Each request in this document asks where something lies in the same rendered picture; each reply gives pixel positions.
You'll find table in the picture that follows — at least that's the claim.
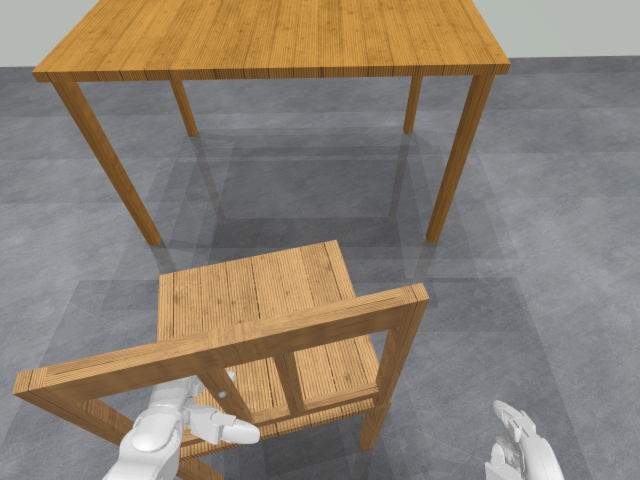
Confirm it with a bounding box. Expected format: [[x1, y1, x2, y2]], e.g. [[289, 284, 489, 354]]
[[31, 0, 511, 245]]

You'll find robot left forearm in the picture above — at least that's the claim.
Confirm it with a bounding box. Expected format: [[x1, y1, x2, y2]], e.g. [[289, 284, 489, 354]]
[[102, 406, 184, 480]]

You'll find chair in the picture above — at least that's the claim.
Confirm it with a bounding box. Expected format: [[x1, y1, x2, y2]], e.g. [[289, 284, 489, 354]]
[[13, 240, 430, 480]]

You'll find robot left hand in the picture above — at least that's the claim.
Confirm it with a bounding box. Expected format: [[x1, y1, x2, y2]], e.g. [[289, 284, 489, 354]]
[[148, 332, 260, 445]]

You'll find robot right hand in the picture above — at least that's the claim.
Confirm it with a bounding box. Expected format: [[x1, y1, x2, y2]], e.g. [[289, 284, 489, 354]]
[[485, 400, 564, 480]]

